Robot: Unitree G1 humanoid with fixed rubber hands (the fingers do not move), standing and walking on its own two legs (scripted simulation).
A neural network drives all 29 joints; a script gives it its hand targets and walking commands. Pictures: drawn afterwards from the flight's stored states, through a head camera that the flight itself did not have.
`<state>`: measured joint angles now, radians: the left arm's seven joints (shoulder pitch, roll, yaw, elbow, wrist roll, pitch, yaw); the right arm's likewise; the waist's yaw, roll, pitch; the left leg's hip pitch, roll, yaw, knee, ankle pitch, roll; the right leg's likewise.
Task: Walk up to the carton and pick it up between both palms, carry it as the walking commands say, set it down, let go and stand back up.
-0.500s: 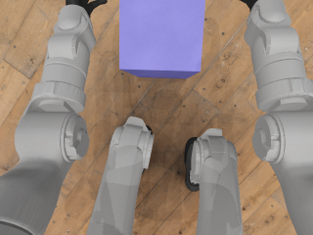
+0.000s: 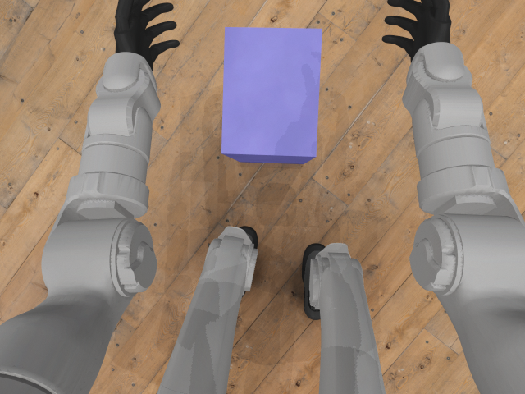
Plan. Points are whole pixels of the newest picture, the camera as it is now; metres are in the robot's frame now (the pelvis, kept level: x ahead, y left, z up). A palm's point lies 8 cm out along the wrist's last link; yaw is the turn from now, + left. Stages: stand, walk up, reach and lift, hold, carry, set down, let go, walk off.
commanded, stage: set down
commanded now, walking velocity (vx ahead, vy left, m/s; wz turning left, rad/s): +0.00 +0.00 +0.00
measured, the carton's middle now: (272, 109) +0.53 +0.07 -0.42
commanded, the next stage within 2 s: let go in 0.44 s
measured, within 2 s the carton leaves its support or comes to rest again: neither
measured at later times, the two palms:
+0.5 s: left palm (89, 9) +0.51 +0.22 +0.01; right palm out of the picture +0.55 -0.13 +0.01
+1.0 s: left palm out of the picture +0.36 +0.25 +0.09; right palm out of the picture +0.39 -0.18 +0.09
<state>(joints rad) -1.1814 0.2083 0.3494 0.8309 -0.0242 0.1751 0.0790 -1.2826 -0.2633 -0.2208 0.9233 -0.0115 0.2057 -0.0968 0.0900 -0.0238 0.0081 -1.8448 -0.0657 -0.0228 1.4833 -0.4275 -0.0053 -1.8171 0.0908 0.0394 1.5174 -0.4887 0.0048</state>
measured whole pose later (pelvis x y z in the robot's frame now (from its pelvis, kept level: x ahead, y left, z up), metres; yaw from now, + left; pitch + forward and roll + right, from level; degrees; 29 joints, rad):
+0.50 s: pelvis +0.03 +0.00 +0.11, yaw -1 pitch +42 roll -1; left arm -1.08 0.13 0.46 0.84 0.15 0.11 0.02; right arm -1.18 -0.18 -0.34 0.95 -0.17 0.15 -0.04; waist 0.08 -0.03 0.00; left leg -1.44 -0.05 -0.04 0.96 -0.26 0.00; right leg -1.41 0.08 0.07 0.97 -0.30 0.01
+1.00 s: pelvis +0.07 +0.01 +0.18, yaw +0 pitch +24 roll +0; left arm -0.26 0.18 0.16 0.59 0.04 0.04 -0.08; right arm -0.31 -0.13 -0.16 0.60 -0.09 0.06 -0.04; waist 0.06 0.00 -0.02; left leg -0.82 -0.06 -0.05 0.64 -0.23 0.02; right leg -0.79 0.05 0.08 0.65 -0.28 0.00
